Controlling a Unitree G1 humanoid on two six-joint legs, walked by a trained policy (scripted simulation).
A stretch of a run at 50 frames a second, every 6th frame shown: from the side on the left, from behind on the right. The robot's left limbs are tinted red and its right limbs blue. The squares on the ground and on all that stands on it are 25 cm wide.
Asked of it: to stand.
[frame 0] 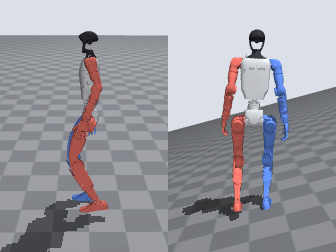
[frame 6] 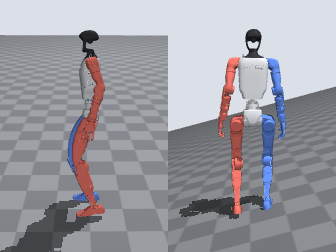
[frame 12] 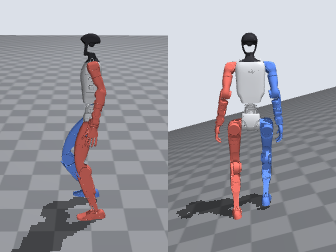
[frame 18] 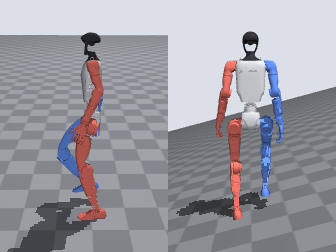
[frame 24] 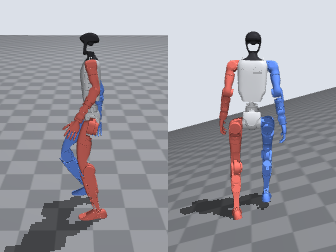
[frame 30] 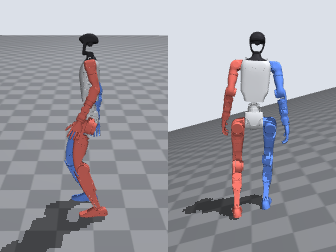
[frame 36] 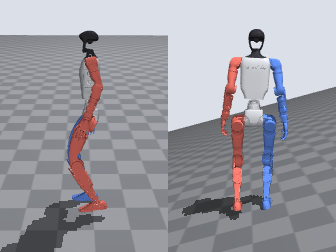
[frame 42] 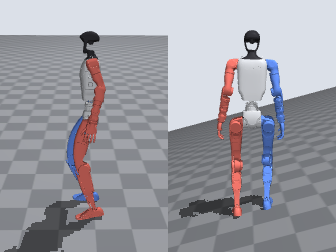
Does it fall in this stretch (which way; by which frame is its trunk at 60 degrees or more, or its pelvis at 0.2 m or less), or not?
no
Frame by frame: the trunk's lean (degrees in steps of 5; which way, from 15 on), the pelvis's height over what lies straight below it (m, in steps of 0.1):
0: 5, 0.8
6: 0, 0.8
12: 0, 0.7
18: 0, 0.8
24: 0, 0.8
30: 5, 0.8
36: 5, 0.8
42: 0, 0.8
